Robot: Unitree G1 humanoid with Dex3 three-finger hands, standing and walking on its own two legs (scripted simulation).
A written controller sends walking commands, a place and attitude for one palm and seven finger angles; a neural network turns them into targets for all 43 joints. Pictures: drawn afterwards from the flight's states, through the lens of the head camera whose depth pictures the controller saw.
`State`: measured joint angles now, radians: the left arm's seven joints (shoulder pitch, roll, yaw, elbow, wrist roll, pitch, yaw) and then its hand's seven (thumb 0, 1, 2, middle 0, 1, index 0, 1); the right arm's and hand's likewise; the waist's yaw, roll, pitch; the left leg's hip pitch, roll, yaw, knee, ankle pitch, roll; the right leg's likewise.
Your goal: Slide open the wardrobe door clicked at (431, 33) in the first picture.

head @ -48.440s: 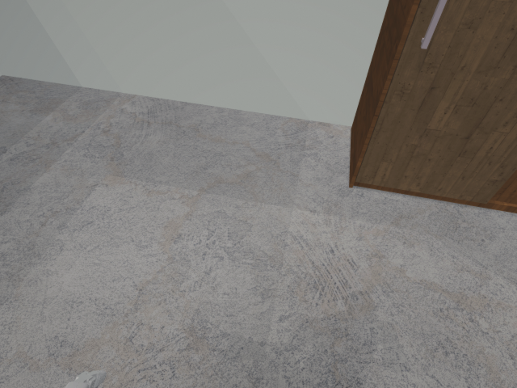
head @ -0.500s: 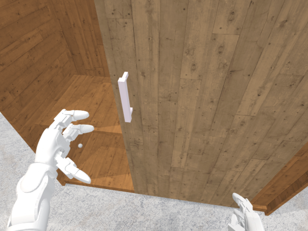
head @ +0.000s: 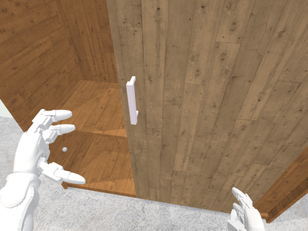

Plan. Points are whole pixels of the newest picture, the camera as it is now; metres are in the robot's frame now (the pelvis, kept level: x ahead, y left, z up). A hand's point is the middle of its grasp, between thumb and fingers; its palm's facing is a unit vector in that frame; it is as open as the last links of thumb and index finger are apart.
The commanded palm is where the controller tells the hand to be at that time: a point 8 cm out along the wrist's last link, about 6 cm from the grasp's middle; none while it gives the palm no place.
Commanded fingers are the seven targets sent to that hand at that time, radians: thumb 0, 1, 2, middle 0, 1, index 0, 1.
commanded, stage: draw the hand back to the body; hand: left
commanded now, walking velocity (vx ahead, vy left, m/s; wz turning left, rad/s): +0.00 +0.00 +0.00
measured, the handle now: (133, 101) +0.47 +0.13 +0.10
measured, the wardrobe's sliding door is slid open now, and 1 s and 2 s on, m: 0.49 0.49 0.49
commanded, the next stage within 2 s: step back with the hand held close in 0.98 s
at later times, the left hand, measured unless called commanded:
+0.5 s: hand (44, 147) +0.23 +0.27 +0.16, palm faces +0.42 -0.84 -0.35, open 9.8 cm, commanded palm +0.17 +0.31 +0.18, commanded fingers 0.00 0.75 0.83 -0.20 -0.38 -0.20 -0.38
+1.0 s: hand (41, 146) +0.22 +0.27 +0.17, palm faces +0.45 -0.81 -0.37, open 7.4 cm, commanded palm +0.17 +0.31 +0.18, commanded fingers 0.00 0.90 0.90 -0.20 -0.30 -0.20 -0.30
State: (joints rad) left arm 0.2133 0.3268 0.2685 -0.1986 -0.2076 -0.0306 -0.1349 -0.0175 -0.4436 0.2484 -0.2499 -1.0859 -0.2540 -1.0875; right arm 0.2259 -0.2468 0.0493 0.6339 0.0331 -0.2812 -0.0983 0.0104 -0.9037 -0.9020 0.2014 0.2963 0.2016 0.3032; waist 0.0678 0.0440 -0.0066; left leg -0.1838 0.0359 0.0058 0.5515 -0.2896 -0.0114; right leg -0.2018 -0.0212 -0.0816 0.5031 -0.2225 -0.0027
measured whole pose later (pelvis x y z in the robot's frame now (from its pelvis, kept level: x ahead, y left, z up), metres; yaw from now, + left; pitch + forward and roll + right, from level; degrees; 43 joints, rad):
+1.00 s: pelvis +0.03 +0.01 +0.01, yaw -1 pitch -5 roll -1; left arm 0.44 0.33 0.34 -0.40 -0.07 -0.06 0.09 0.01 0.88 0.89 -0.21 -0.31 -0.21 -0.31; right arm 0.20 -0.21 0.02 0.66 -0.01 -0.15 -0.08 0.01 -0.90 -0.90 0.20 0.30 0.20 0.30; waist 0.09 0.05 0.02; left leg -0.06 0.03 0.03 0.42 -0.27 0.00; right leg -0.09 -0.02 -0.06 0.39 -0.21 0.01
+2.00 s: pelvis -0.07 +0.03 -0.02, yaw +2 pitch -1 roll -2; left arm 0.44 0.42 0.47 -0.52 0.01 -0.29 0.14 0.01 0.88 0.89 -0.21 -0.30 -0.22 -0.30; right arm 0.26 -0.20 0.00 0.59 -0.01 -0.15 -0.08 0.01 -0.90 -0.90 0.20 0.30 0.20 0.30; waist -0.01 -0.02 0.04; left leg -0.46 0.00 0.00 0.70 -0.23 0.05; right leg -0.42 0.01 0.02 0.69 -0.24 0.03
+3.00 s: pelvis -0.23 +0.03 +0.00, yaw -5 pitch +1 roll +0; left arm 0.54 0.44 0.43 -0.50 -0.03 -0.21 0.14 0.01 0.89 0.89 -0.21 -0.30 -0.21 -0.30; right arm 0.28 -0.19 0.02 0.63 -0.02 -0.17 -0.07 0.01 -0.90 -0.90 0.20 0.30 0.20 0.30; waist -0.05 -0.03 -0.04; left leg -0.33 0.00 0.03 0.57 -0.27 0.02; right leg -0.24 0.03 -0.07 0.53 -0.33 -0.04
